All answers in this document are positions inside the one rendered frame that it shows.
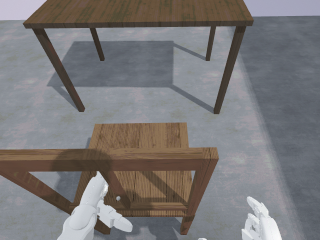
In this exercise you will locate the table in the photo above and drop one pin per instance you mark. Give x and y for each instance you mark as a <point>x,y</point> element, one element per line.
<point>92,14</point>

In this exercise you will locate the robot left hand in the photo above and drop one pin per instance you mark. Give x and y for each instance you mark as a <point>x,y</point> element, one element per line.
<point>96,190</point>

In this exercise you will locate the left robot forearm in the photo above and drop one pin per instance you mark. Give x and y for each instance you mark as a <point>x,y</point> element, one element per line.
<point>80,225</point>

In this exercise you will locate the chair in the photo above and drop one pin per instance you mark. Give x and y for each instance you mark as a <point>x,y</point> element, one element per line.
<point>147,165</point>

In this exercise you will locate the robot right hand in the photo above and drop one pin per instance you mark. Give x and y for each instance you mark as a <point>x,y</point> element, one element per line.
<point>265,226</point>

